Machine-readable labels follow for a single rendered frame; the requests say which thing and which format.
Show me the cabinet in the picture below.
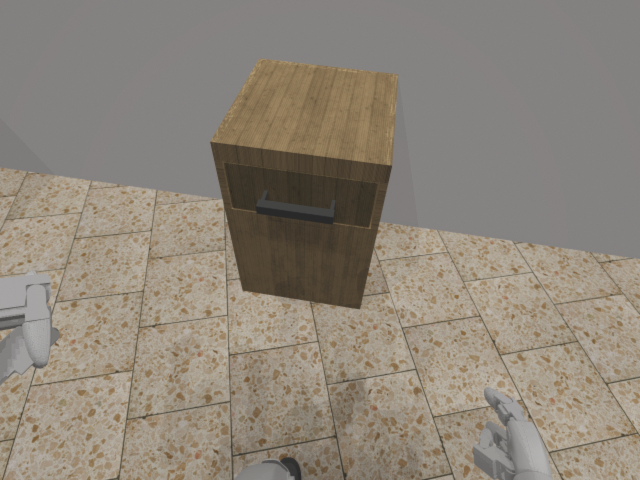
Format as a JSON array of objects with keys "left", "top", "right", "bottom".
[{"left": 210, "top": 58, "right": 398, "bottom": 309}]

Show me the left robot foot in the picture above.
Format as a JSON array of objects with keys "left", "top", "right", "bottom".
[{"left": 280, "top": 457, "right": 301, "bottom": 480}]

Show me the robot left shin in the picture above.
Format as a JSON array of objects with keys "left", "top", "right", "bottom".
[{"left": 261, "top": 459, "right": 291, "bottom": 476}]

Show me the robot right hand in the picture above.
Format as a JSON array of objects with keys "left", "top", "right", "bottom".
[{"left": 473, "top": 387, "right": 552, "bottom": 480}]

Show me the drawer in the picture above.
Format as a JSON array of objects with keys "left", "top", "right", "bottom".
[{"left": 224, "top": 161, "right": 378, "bottom": 227}]

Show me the robot left hand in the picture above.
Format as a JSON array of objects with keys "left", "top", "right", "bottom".
[{"left": 0, "top": 270, "right": 60, "bottom": 386}]

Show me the handle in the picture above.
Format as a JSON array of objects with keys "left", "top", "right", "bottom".
[{"left": 256, "top": 190, "right": 336, "bottom": 225}]

